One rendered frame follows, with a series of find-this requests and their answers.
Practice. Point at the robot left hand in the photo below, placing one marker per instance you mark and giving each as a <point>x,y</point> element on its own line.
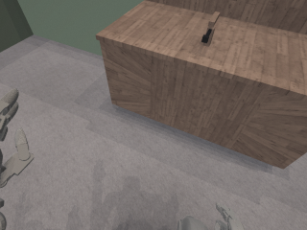
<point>18,161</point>

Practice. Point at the right robot thigh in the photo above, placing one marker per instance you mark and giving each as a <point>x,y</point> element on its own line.
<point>191,224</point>

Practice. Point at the counter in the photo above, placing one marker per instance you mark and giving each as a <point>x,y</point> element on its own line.
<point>245,89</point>

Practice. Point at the robot right hand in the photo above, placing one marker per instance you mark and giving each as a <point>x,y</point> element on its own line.
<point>229,217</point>

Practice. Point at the tap lever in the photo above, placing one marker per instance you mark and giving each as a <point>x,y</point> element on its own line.
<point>206,36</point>

